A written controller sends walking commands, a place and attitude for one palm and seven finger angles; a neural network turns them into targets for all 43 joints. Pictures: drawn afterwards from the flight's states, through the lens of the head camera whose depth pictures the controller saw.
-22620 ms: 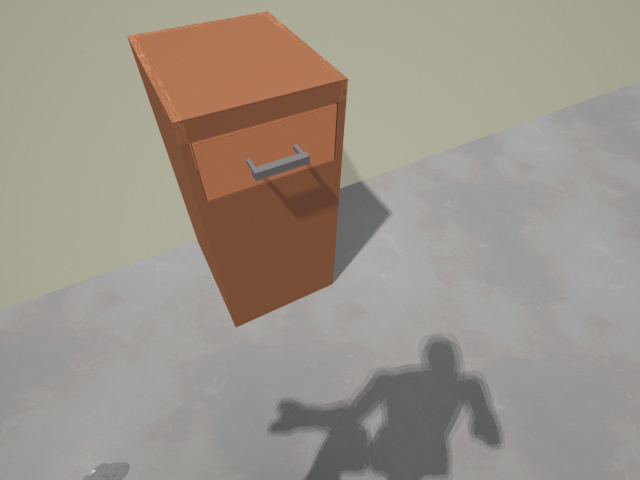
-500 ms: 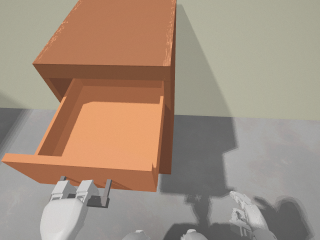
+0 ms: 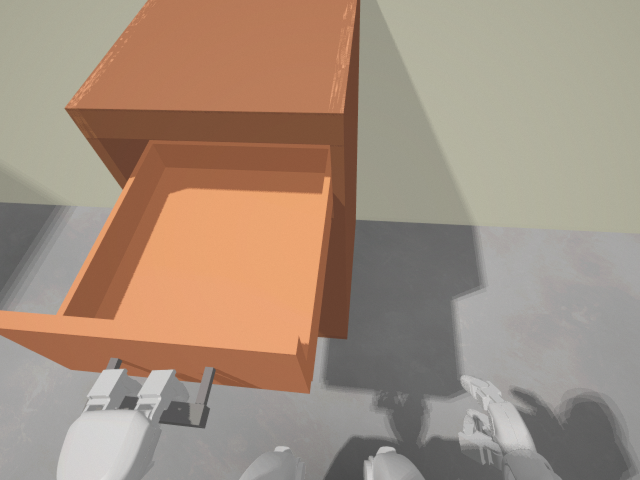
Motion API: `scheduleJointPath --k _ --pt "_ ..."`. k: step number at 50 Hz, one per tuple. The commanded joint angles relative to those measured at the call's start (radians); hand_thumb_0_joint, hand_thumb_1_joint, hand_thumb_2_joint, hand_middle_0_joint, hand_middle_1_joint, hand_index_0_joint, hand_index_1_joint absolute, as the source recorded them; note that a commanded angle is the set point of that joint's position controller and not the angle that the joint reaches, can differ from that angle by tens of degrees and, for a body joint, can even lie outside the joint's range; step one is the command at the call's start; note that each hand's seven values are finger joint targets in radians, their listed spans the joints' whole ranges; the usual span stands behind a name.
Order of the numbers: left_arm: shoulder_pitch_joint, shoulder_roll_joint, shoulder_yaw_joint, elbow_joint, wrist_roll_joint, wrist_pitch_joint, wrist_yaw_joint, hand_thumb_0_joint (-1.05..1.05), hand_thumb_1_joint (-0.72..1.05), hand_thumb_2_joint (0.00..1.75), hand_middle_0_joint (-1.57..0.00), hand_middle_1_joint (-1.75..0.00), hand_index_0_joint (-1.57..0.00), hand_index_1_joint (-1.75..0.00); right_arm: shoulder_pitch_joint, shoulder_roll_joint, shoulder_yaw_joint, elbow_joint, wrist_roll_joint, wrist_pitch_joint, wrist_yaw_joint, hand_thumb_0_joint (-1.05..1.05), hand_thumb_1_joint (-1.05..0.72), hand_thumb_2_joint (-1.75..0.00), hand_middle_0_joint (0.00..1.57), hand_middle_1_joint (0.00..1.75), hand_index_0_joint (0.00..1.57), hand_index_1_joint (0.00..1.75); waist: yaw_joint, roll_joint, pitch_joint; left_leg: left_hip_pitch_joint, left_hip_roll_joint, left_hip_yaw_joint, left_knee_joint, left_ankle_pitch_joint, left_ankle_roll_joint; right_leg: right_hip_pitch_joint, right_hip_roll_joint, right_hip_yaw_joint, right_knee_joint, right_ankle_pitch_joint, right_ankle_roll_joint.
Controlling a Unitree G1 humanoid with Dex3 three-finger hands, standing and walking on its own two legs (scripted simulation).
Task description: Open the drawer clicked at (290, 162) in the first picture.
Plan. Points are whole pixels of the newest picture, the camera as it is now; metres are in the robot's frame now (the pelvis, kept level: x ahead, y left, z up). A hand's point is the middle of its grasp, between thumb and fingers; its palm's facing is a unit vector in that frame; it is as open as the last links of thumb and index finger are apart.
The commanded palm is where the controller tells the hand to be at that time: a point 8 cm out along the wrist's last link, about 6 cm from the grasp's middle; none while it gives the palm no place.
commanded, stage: open the thumb to release the handle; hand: left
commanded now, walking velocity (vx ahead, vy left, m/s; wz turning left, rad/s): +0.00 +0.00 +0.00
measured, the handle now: (153, 390) +0.22 +0.22 +0.01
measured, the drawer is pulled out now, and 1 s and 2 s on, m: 0.30 0.30 0.30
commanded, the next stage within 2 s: lift the hand off the handle in 0.48 s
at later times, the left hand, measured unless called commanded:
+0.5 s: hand (136, 448) +0.16 +0.23 -0.01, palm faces -0.03 -0.11 -0.99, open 12.4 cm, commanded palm +0.14 +0.23 +0.04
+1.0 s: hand (142, 437) +0.17 +0.22 -0.01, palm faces -0.01 -0.11 -0.99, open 13.8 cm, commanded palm +0.15 +0.22 +0.05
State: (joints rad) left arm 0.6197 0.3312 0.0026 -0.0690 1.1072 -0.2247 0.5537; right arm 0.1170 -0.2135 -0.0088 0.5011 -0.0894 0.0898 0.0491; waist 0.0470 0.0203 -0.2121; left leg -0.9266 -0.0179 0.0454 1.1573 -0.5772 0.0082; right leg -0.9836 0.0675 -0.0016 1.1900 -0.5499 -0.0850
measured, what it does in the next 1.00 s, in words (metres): stands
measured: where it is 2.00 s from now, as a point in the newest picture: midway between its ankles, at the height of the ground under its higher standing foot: outside the picture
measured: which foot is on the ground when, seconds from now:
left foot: down 0.00-1.00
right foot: down 0.00-1.00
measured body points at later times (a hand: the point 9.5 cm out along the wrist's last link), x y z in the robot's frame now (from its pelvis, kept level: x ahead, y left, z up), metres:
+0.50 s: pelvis -0.02 +0.00 +0.01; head +0.05 -0.02 +0.45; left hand +0.16 +0.23 +0.04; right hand +0.18 -0.22 -0.10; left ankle -0.01 +0.12 -0.64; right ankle +0.01 -0.07 -0.64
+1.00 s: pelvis -0.02 +0.01 +0.01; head +0.03 -0.02 +0.46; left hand +0.17 +0.23 +0.04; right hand +0.18 -0.21 -0.09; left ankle -0.01 +0.12 -0.64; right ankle +0.01 -0.07 -0.64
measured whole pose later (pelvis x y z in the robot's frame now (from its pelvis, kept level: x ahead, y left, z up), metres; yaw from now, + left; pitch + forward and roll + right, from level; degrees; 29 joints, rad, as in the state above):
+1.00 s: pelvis -0.02 +0.01 +0.01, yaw +1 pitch +16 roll +1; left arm 0.40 0.31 -0.11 0.10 1.11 -0.08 0.57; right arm 0.15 -0.23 0.00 0.53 -0.05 0.10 0.00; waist 0.05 0.05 -0.19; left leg -0.87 -0.03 0.01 1.10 -0.51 0.02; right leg -0.90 0.06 -0.03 1.10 -0.48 -0.07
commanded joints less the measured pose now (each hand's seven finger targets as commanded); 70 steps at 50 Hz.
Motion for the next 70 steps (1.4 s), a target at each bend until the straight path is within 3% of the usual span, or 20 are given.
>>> scheduleJointPath --k 1,6,7,10,15,19,20,24,27,30,37,39,41,44,48,49,52,56,62,70 --pt "0.029 0.165 0.144 -0.097 -0.009 0.035 0.065 0.00 0.76 0.84 -0.39 -1.34 -0.39 -1.34 -0.050 -0.097 -0.043 -0.151 0.002 -0.047 -0.018 0.00 -0.90 -0.90 0.20 0.30 0.20 0.30 0.006 -0.049 -0.206 0.116 -0.046 -0.037 -0.066 0.273 0.022 0.189 -0.038 0.133 -0.211 0.394 0.019" --pt "0.030 0.156 0.123 -0.090 -0.030 0.062 0.057 0.00 0.41 0.69 -0.36 -1.30 -0.36 -1.30 -0.050 -0.098 -0.043 -0.155 0.015 -0.042 -0.027 0.00 -0.90 -0.90 0.20 0.30 0.20 0.30 0.013 -0.058 -0.225 0.120 -0.046 -0.033 -0.092 0.270 0.025 0.246 -0.042 0.122 -0.230 0.395 0.022" --pt "0.035 0.129 0.093 -0.078 -0.033 0.070 0.050 0.00 0.34 0.66 -0.36 -1.29 -0.36 -1.29 -0.051 -0.099 -0.045 -0.156 0.020 -0.041 -0.031 0.00 -0.90 -0.90 0.20 0.30 0.20 0.30 0.003 -0.055 -0.190 0.110 -0.043 -0.032 -0.099 0.262 0.031 0.265 -0.043 0.110 -0.246 0.408 0.025" --pt "0.024 0.153 0.109 -0.054 -0.039 0.073 0.043 0.00 0.13 0.57 -0.35 -1.27 -0.35 -1.27 -0.058 -0.096 -0.038 -0.150 0.027 -0.039 -0.038 0.00 -0.90 -0.90 0.20 0.30 0.20 0.30 0.009 -0.080 -0.188 0.082 -0.044 -0.030 -0.111 0.243 0.032 0.307 -0.048 0.129 -0.262 0.406 0.028" --pt "-0.019 0.175 0.128 -0.016 -0.032 0.070 0.044 0.00 -0.22 0.42 -0.32 -1.23 -0.32 -1.23 -0.064 -0.099 -0.039 -0.140 0.032 -0.036 -0.044 0.00 -0.90 -0.90 0.20 0.30 0.20 0.30 0.009 -0.063 -0.134 0.060 -0.043 -0.029 -0.120 0.191 0.031 0.290 -0.049 0.149 -0.295 0.297 0.024" --pt "-0.053 0.184 0.139 -0.015 -0.030 0.068 0.051 0.00 -0.50 0.30 -0.30 -1.20 -0.30 -1.20 -0.066 -0.104 -0.040 -0.139 0.028 -0.036 -0.045 0.00 -0.90 -0.90 0.20 0.30 0.20 0.30 0.005 -0.055 -0.153 0.075 -0.039 -0.033 -0.123 0.185 0.032 0.260 -0.047 0.146 -0.298 0.253 0.023" --pt "-0.049 0.168 0.120 -0.012 -0.031 0.069 0.052 0.00 -0.50 0.30 -0.30 -1.20 -0.30 -1.20 -0.060 -0.104 -0.043 -0.140 0.031 -0.039 -0.044 0.00 -0.90 -0.90 0.20 0.30 0.20 0.30 0.007 -0.028 -0.145 0.084 -0.040 -0.031 -0.127 0.184 0.033 0.262 -0.046 0.133 -0.296 0.256 0.021" --pt "-0.076 0.176 0.126 -0.011 -0.025 0.078 0.059 0.00 -0.50 0.30 -0.30 -1.20 -0.30 -1.20 -0.062 -0.109 -0.045 -0.143 0.028 -0.038 -0.043 0.00 -0.90 -0.90 0.20 0.30 0.20 0.30 0.002 -0.037 -0.157 0.111 -0.034 -0.036 -0.135 0.188 0.033 0.224 -0.039 0.108 -0.289 0.230 0.022" --pt "-0.053 0.135 0.077 -0.013 -0.024 0.088 0.055 0.00 -0.50 0.30 -0.30 -1.20 -0.30 -1.20 -0.055 -0.109 -0.048 -0.149 0.031 -0.041 -0.040 0.00 -0.90 -0.90 0.20 0.30 0.20 0.30 0.002 -0.025 -0.146 0.135 -0.033 -0.038 -0.148 0.203 0.032 0.227 -0.035 0.084 -0.283 0.254 0.020" --pt "-0.115 0.122 0.052 -0.004 -0.020 0.097 0.052 0.00 -0.50 0.30 -0.30 -1.20 -0.30 -1.20 -0.050 -0.114 -0.046 -0.144 0.027 -0.041 -0.040 0.00 -0.90 -0.90 0.20 0.30 0.20 0.30 -0.017 -0.051 -0.138 0.133 -0.027 -0.039 -0.145 0.190 0.035 0.204 -0.037 0.077 -0.287 0.239 0.024" --pt "-0.202 0.123 0.028 0.011 -0.004 0.121 0.056 0.00 -0.50 0.30 -0.30 -1.20 -0.30 -1.20 -0.043 -0.117 -0.045 -0.142 0.033 -0.044 -0.046 0.00 -0.90 -0.90 0.20 0.30 0.20 0.30 -0.025 -0.043 -0.136 0.145 -0.025 -0.040 -0.152 0.165 0.036 0.193 -0.039 0.076 -0.304 0.183 0.026" --pt "-0.227 0.141 0.042 0.022 -0.006 0.130 0.057 0.00 -0.50 0.30 -0.30 -1.20 -0.30 -1.20 -0.042 -0.119 -0.038 -0.139 0.032 -0.043 -0.048 0.00 -0.90 -0.90 0.20 0.30 0.20 0.30 -0.029 -0.080 -0.152 0.142 -0.024 -0.042 -0.153 0.169 0.037 0.197 -0.040 0.080 -0.306 0.186 0.030" --pt "-0.269 0.115 0.003 0.029 -0.002 0.137 0.052 0.00 -0.50 0.30 -0.30 -1.20 -0.30 -1.20 -0.049 -0.116 -0.039 -0.134 0.035 -0.043 -0.049 0.00 -0.90 -0.90 0.20 0.30 0.20 0.30 -0.035 -0.062 -0.135 0.144 -0.024 -0.039 -0.157 0.150 0.037 0.186 -0.044 0.080 -0.318 0.154 0.032" --pt "-0.306 0.146 0.028 0.037 0.002 0.148 0.058 0.00 -0.50 0.30 -0.30 -1.20 -0.30 -1.20 -0.048 -0.119 -0.037 -0.129 0.038 -0.041 -0.054 0.00 -0.90 -0.90 0.20 0.30 0.20 0.30 -0.036 -0.061 -0.142 0.158 -0.021 -0.042 -0.165 0.149 0.038 0.185 -0.040 0.080 -0.324 0.141 0.029" --pt "-0.272 0.141 0.011 -0.029 -0.008 0.157 0.052 0.00 -0.50 0.30 -0.30 -1.20 -0.30 -1.20 -0.050 -0.115 -0.039 -0.145 0.042 -0.038 -0.054 0.00 -0.90 -0.90 0.20 0.30 0.20 0.30 -0.013 -0.004 -0.184 0.220 -0.026 -0.038 -0.194 0.185 0.035 0.235 -0.038 0.075 -0.333 0.174 0.025" --pt "-0.271 0.150 0.021 -0.028 -0.014 0.160 0.052 0.00 -0.50 0.30 -0.30 -1.20 -0.30 -1.20 -0.050 -0.116 -0.035 -0.148 0.042 -0.037 -0.054 0.00 -0.90 -0.90 0.20 0.30 0.20 0.30 -0.020 -0.033 -0.182 0.225 -0.023 -0.043 -0.200 0.195 0.038 0.243 -0.036 0.074 -0.337 0.191 0.025" --pt "-0.245 0.114 -0.022 -0.055 -0.023 0.162 0.038 0.00 -0.50 0.30 -0.30 -1.20 -0.30 -1.20 -0.051 -0.115 -0.037 -0.156 0.045 -0.037 -0.050 0.00 -0.90 -0.90 0.20 0.30 0.20 0.30 -0.020 -0.010 -0.132 0.252 -0.022 -0.046 -0.225 0.206 0.037 0.254 -0.034 0.062 -0.354 0.203 0.020" --pt "-0.225 0.119 -0.015 -0.070 -0.026 0.155 0.031 0.00 -0.50 0.30 -0.30 -1.20 -0.30 -1.20 -0.046 -0.117 -0.034 -0.162 0.038 -0.042 -0.044 0.00 -0.90 -0.90 0.20 0.30 0.20 0.30 -0.020 -0.036 -0.134 0.260 -0.022 -0.042 -0.233 0.213 0.038 0.267 -0.037 0.072 -0.368 0.212 0.023" --pt "-0.161 0.104 -0.029 -0.124 -0.030 0.145 0.023 0.00 -0.50 0.30 -0.30 -1.20 -0.30 -1.20 -0.040 -0.120 -0.042 -0.173 0.037 -0.044 -0.028 0.00 -0.90 -0.90 0.20 0.30 0.20 0.30 -0.014 0.009 -0.127 0.309 -0.018 -0.042 -0.255 0.255 0.035 0.286 -0.033 0.071 -0.371 0.268 0.012" --pt "-0.123 0.106 -0.023 -0.163 -0.031 0.146 0.012 0.00 -0.50 0.30 -0.30 -1.20 -0.30 -1.20 -0.033 -0.120 -0.040 -0.185 0.037 -0.045 -0.013 0.00 -0.90 -0.90 0.20 0.30 0.20 0.30 -0.011 -0.024 -0.108 0.339 -0.016 -0.045 -0.274 0.297 0.032 0.305 -0.031 0.073 -0.375 0.323 0.012"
